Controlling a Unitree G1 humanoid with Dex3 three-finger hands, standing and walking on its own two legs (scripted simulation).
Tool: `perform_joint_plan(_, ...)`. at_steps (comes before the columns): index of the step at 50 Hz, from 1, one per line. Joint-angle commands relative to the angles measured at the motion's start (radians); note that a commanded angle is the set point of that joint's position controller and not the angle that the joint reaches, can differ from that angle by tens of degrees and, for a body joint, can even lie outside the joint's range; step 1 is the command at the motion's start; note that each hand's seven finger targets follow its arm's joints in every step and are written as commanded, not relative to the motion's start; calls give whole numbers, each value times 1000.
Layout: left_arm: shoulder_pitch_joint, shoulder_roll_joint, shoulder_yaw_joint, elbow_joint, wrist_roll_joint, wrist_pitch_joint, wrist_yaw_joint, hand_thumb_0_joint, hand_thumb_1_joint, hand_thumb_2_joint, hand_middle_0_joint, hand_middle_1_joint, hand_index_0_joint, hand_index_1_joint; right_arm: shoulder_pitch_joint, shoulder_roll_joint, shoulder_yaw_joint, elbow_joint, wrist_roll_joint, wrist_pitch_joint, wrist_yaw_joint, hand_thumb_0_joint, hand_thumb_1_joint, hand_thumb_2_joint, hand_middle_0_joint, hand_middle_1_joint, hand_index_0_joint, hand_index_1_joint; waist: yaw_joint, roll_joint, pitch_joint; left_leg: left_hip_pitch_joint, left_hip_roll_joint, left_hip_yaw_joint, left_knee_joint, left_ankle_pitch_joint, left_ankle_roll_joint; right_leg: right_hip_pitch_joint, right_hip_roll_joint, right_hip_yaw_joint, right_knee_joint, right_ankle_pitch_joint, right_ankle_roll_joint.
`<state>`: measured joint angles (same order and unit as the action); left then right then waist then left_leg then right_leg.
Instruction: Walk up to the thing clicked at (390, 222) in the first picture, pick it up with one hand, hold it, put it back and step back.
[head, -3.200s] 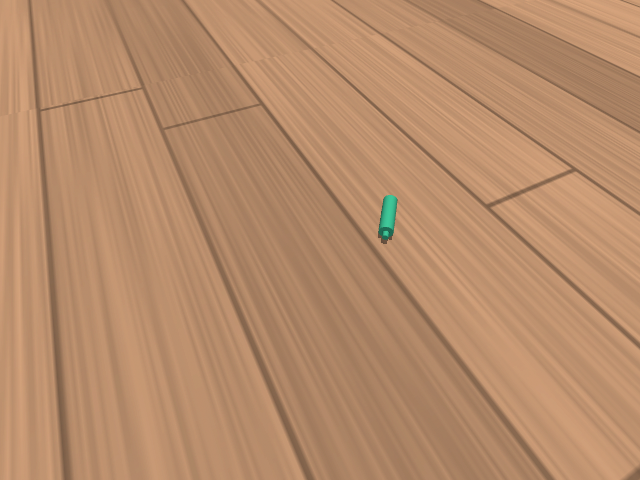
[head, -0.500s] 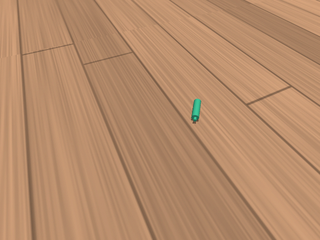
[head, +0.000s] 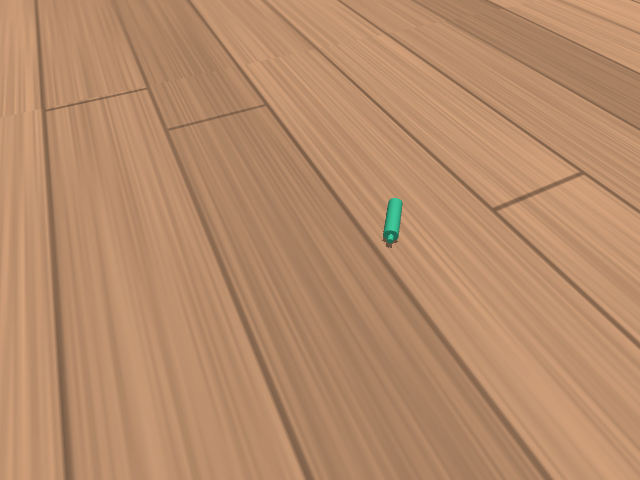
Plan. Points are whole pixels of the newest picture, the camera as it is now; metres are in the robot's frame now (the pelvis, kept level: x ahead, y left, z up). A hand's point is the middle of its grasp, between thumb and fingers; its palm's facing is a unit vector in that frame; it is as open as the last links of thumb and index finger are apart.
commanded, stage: stand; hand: left
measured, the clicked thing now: (392, 221) +1.19 -0.30 -0.75
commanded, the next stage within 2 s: walk up in 0.52 s
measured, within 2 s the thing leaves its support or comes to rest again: neither
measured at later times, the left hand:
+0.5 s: hand out of the picture +0.07 +0.25 -0.16, palm faces -0.02 -0.94 -0.34, open 7.4 cm
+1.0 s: hand (205, 336) +0.36 +0.21 -0.14, palm faces -0.36 -0.79 -0.49, open 7.4 cm
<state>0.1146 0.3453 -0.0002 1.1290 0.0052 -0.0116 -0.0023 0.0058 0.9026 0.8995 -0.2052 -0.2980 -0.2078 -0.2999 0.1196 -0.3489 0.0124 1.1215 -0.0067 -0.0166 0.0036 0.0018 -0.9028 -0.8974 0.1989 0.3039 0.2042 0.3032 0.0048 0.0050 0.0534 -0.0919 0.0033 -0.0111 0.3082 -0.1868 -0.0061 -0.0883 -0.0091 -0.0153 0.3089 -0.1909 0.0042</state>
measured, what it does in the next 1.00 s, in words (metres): walks ahead, turning right: right foot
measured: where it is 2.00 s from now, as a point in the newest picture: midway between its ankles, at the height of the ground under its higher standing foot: (316, 343)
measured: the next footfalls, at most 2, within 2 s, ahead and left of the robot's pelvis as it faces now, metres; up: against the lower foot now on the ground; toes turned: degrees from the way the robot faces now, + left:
right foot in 0.92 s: +0.18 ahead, -0.16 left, +0.00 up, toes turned -29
left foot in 1.36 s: +0.55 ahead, +0.07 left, +0.00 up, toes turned -40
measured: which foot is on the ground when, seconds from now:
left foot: down 0.00-0.94, up 0.96-1.00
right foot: down 0.00-0.68, up 0.70-0.90, down 0.92-1.00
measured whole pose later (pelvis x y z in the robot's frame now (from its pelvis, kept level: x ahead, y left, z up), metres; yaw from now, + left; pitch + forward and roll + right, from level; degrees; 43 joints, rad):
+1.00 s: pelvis +0.12 -0.01 -0.05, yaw -24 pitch -4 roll -2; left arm 0.18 0.44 0.09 0.89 -0.01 -0.06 -0.01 0.01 0.90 0.90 -0.20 -0.30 -0.21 -0.30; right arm 0.28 -0.47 -0.11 0.88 -0.05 0.04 0.09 0.01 -0.90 -0.90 0.20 0.30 0.20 0.30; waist -0.06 0.11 0.11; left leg -0.12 0.06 0.05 1.01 -0.56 0.03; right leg -0.40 0.00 -0.10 0.75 -0.28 -0.04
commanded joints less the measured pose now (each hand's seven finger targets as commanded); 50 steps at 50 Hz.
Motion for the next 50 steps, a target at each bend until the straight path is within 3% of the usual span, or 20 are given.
perform_joint_plan(1,-28,217,39,-58,5,-19,13,0,900,900,-200,-300,-200,-300,-27,-214,-44,-60,-1,-16,-16,0,-900,-900,200,300,200,300,-3,-5,-72,4,123,-92,-36,176,26,13,-126,94,-45,167,-25)
perform_joint_plan(25,-21,217,37,-54,3,-19,12,0,900,900,-200,-300,-200,-300,-21,-215,-42,-55,-1,-16,-16,0,-900,-900,200,300,200,300,0,1,-78,0,127,-95,-37,183,28,21,-130,98,-34,176,-28)
perform_joint_plan(26,108,365,118,-136,12,-17,-13,0,900,900,-200,-300,-200,-300,-85,-370,-151,-197,-43,-40,22,0,-900,-900,200,300,200,300,1,54,-76,67,86,14,194,-326,69,-152,-145,284,31,-195,-111)
perform_joint_plan(28,57,355,122,-165,18,-16,-29,0,900,900,-200,-300,-200,-300,-48,-309,-145,-213,-52,-30,42,0,-900,-900,200,300,200,300,-38,-27,30,18,24,-30,313,-448,91,-391,-200,464,-69,-527,-138)
perform_joint_plan(30,-60,333,140,-219,20,-25,-30,0,900,900,-200,-300,-200,-300,38,-266,-149,-232,-44,-25,64,0,-900,-900,200,300,200,300,-94,-118,50,-40,22,-108,377,-349,94,-434,-214,556,-58,-546,-158)
perform_joint_plan(32,-151,304,133,-268,17,-34,-29,0,900,900,-200,-300,-200,-300,177,-266,-165,-232,-37,-23,68,0,-900,-900,200,300,200,300,-186,-157,27,164,37,-102,159,-266,103,-564,-131,409,-14,-382,-85)
perform_joint_plan(33,-191,244,117,-306,16,-36,-30,0,900,900,-200,-300,-200,-300,281,-319,-184,-218,-40,-28,55,0,-900,-900,200,300,200,300,-260,-11,-19,445,147,-221,-93,-389,128,-794,22,204,146,-361,7)
perform_joint_plan(34,-172,164,100,-306,13,-37,-20,0,900,900,-200,-300,-200,-300,255,-378,-202,-231,-48,-26,40,0,-900,-900,200,300,200,300,-239,240,-29,453,383,-477,-178,-409,160,-890,104,39,513,-375,-14)
perform_joint_plan(35,-78,217,103,-304,20,-32,-12,0,900,900,-200,-300,-200,-300,82,-384,-199,-297,-43,-26,45,0,-900,-900,200,300,200,300,-138,164,-38,327,474,-491,-205,-392,241,-804,-13,19,627,-345,-6)
perform_joint_plan(36,-24,256,107,-286,15,-28,-19,0,900,900,-200,-300,-200,-300,10,-354,-189,-334,-49,-25,53,0,-900,-900,200,300,200,300,-94,109,-39,238,442,-396,-191,-352,253,-681,-68,15,643,-297,-4)
perform_joint_plan(38,-29,253,110,-245,-6,-36,-36,0,900,900,-200,-300,-200,-300,25,-272,-167,-340,-58,-33,55,0,-900,-900,200,300,200,300,-88,71,15,240,309,-210,-98,-145,223,-625,-78,39,556,-237,-15)
perform_joint_plan(40,5,248,112,-246,-18,-37,-51,0,900,900,-200,-300,-200,-300,19,-273,-164,-353,-56,-31,57,0,-900,-900,200,300,200,300,-82,115,11,245,230,-24,-40,-3,172,-557,-83,-5,473,-157,-21)
perform_joint_plan(42,33,237,102,-261,-20,-37,-51,0,900,900,-200,-300,-200,-300,18,-298,-169,-361,-56,-25,64,0,-900,-900,200,300,200,300,-69,176,-7,213,206,74,28,164,143,-454,-67,-82,401,-91,-25)
perform_joint_plan(43,49,242,109,-265,-16,-37,-47,0,900,900,-200,-300,-200,-300,1,-301,-171,-371,-53,-25,70,0,-900,-900,200,300,200,300,-40,177,-24,134,186,129,82,227,127,-322,-47,-120,351,-69,-32)
perform_joint_plan(45,258,272,137,-202,-19,-39,-30,0,900,900,-200,-300,-200,-300,-56,-301,-167,-408,-38,-20,74,0,-900,-900,200,300,200,300,84,112,-115,-60,152,200,382,351,104,43,-11,-148,262,28,-62)
perform_joint_plan(46,408,336,161,-167,-17,-44,-12,0,900,900,-200,-300,-200,-300,-26,-277,-158,-422,-43,-14,76,0,-900,-900,200,300,200,300,147,-13,-192,-235,87,215,631,237,86,277,4,-102,258,-13,-78)
perform_joint_plan(47,478,388,179,-160,-11,-42,11,0,900,900,-200,-300,-200,-300,3,-228,-138,-436,-42,-9,82,0,-900,-900,200,300,200,300,172,-184,-176,-547,-1,157,800,-264,58,464,-117,184,199,-195,-137)
perform_joint_plan(48,440,452,196,-204,-4,-33,29,0,900,900,-200,-300,-200,-300,33,-219,-122,-458,-36,0,99,0,-900,-900,200,300,200,300,138,-239,-186,-682,-28,13,943,-406,24,437,-328,660,16,-538,-214)
perform_joint_plan(49,320,467,188,-248,-14,-38,38,0,900,900,-200,-300,-200,-300,22,-308,-145,-466,-35,6,106,0,-900,-900,200,300,200,300,95,-159,-155,-674,33,-175,997,-388,24,278,-435,952,-122,-742,-308)
perform_joint_plan(50,227,460,174,-272,-13,-42,43,0,900,900,-200,-300,-200,-300,-13,-339,-153,-454,-32,7,105,0,-900,-900,200,300,200,300,62,-71,-75,-670,67,-195,991,-382,27,162,-424,915,-144,-775,-332)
